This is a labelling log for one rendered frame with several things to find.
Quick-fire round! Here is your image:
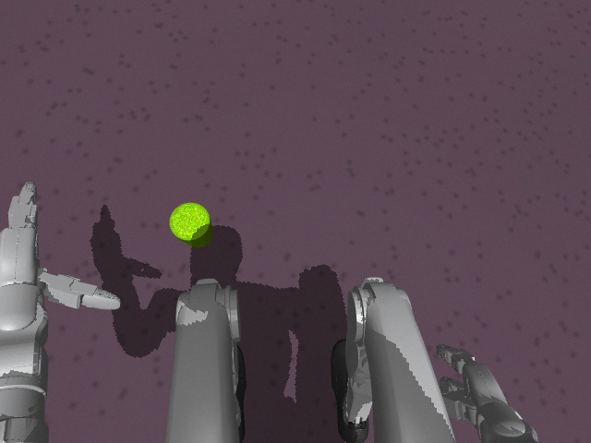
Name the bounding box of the cup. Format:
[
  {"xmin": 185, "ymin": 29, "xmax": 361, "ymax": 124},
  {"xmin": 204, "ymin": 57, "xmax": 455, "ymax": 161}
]
[{"xmin": 169, "ymin": 203, "xmax": 212, "ymax": 247}]

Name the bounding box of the left robot arm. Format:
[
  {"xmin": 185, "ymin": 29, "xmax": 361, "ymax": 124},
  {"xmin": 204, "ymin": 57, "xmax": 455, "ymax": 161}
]
[{"xmin": 0, "ymin": 284, "xmax": 49, "ymax": 443}]

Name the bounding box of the left robot hand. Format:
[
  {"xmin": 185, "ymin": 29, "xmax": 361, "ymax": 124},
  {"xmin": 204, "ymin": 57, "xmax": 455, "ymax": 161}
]
[{"xmin": 0, "ymin": 182, "xmax": 121, "ymax": 310}]

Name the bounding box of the right robot hand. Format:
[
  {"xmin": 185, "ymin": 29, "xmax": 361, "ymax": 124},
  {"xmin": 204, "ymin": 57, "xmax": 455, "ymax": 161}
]
[{"xmin": 436, "ymin": 344, "xmax": 508, "ymax": 430}]

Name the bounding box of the right robot arm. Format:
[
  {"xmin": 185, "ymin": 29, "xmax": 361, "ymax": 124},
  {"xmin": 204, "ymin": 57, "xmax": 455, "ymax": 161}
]
[{"xmin": 476, "ymin": 402, "xmax": 538, "ymax": 443}]

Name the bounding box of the right robot foot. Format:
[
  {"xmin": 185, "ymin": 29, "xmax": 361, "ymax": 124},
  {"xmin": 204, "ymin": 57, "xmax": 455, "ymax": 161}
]
[{"xmin": 331, "ymin": 339, "xmax": 368, "ymax": 443}]

